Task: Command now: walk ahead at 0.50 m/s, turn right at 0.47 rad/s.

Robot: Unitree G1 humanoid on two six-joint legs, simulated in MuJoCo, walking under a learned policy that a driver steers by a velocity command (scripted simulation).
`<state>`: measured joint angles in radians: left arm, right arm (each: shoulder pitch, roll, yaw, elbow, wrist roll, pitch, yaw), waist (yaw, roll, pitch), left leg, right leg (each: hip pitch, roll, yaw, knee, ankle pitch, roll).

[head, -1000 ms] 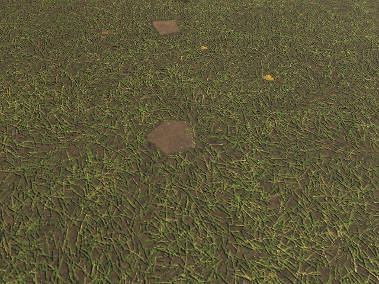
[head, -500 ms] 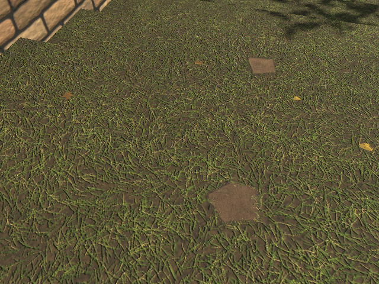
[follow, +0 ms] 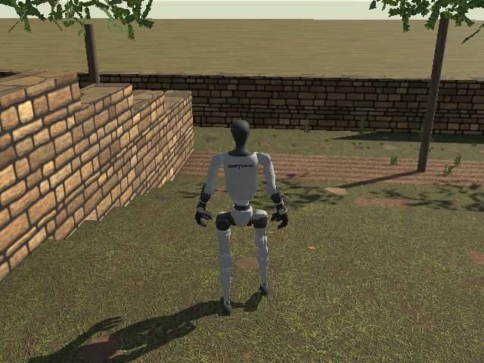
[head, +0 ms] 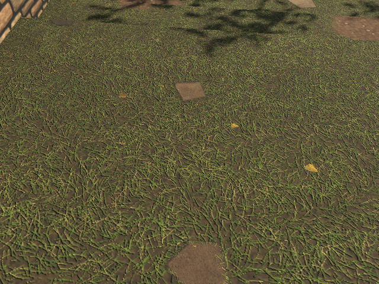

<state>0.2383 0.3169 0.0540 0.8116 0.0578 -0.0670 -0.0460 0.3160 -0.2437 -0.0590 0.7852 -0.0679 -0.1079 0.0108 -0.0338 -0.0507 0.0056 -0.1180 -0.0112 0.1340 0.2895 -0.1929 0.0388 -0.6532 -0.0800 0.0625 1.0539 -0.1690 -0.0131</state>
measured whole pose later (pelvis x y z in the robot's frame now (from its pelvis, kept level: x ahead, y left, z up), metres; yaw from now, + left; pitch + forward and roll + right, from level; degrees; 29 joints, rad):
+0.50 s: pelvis +0.29 -0.10 -0.01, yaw -17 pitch +2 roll -1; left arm 0.40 0.25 0.03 0.90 0.04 -0.11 -0.04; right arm 0.18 -0.25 0.01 0.78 -0.09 -0.10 0.00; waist 0.06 0.02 -0.02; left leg -0.58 0.09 -0.07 1.09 -0.39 0.00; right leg -0.29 0.14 0.05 0.45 -0.18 -0.11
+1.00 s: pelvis +0.58 -0.12 -0.01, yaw -14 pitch +3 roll +1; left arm 0.18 0.24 -0.03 0.75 0.10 -0.06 -0.03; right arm 0.44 -0.21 0.01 0.91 -0.07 -0.12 0.05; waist -0.07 -0.03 -0.06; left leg -0.22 -0.14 -0.03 0.42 -0.24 0.12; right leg -0.70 -0.09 0.09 0.99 -0.19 0.06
